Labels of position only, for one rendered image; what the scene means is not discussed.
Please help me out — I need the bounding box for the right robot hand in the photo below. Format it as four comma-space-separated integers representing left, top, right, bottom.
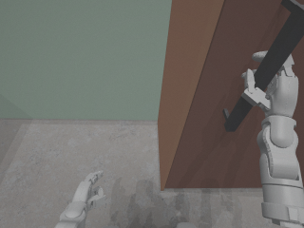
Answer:
241, 50, 299, 118

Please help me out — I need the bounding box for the robot right forearm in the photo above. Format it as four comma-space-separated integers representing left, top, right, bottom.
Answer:
256, 115, 304, 228

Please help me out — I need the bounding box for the handle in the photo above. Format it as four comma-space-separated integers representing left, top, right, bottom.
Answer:
222, 0, 304, 132

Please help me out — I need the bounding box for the wardrobe door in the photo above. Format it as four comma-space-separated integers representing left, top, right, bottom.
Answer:
164, 0, 304, 189

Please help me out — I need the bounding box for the robot left forearm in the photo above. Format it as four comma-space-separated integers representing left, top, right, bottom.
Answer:
54, 200, 87, 228

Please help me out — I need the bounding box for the left robot hand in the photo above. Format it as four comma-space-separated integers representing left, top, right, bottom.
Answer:
72, 170, 105, 212

